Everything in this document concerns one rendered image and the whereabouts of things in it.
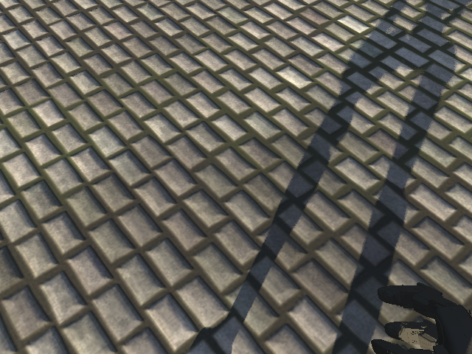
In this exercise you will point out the robot right hand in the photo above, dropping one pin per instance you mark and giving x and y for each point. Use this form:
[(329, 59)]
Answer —
[(452, 333)]

